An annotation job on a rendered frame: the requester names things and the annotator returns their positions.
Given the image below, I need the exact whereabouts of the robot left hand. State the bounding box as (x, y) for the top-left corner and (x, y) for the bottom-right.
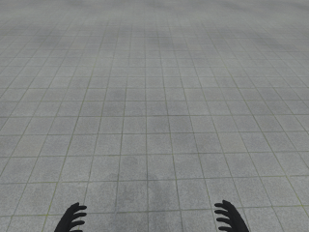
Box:
(54, 202), (87, 232)

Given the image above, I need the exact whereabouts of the robot right hand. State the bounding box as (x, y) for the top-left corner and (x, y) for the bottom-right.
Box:
(214, 199), (249, 232)

